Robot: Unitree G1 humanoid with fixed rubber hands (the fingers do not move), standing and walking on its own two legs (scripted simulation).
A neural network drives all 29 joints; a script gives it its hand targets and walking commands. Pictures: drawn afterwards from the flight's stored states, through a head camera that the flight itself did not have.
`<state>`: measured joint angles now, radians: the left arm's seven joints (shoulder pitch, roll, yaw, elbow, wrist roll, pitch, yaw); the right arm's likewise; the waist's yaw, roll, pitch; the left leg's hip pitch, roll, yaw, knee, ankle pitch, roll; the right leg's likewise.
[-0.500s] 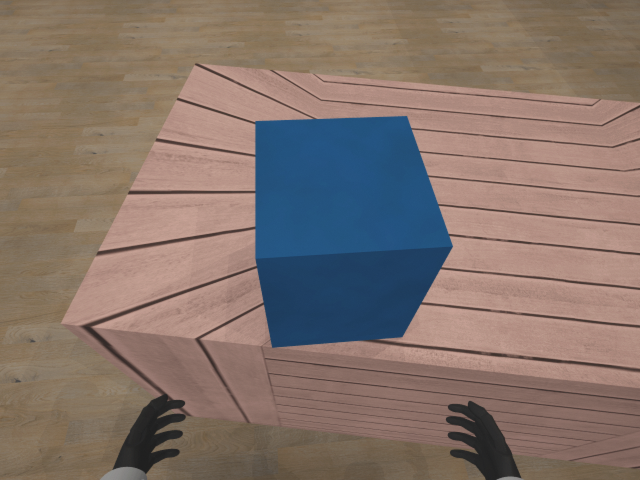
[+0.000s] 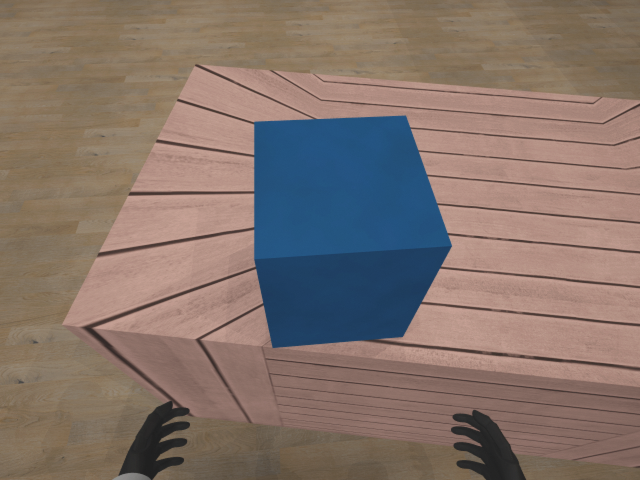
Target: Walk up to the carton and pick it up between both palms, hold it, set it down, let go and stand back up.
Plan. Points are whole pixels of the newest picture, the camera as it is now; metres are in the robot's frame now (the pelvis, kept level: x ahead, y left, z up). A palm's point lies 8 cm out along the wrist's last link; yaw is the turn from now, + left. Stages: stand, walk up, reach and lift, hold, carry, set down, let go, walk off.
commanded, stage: stand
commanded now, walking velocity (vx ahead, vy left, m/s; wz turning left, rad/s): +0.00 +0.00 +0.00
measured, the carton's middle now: (335, 238) +0.42 +0.01 +0.02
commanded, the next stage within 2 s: none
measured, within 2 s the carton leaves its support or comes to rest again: neither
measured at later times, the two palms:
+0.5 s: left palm out of the picture +0.06 +0.28 -0.12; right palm out of the picture +0.11 -0.27 -0.10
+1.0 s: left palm out of the picture +0.03 +0.29 -0.12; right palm out of the picture +0.08 -0.25 -0.12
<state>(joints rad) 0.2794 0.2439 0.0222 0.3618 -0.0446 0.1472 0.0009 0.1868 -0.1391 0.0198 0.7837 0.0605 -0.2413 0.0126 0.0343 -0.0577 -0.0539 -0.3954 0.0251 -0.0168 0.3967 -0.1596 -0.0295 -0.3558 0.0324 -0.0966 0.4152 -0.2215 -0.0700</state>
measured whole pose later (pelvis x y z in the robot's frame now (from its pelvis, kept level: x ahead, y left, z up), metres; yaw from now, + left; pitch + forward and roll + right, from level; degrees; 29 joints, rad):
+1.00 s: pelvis -0.03 +0.01 -0.01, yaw +0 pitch +4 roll +0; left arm 0.27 0.30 0.02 0.87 0.00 -0.05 0.00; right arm 0.19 -0.29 0.02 0.87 -0.01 -0.01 0.01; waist 0.03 0.01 -0.05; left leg -0.39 0.03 -0.02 0.51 -0.18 -0.03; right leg -0.35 0.03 -0.10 0.51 -0.23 -0.06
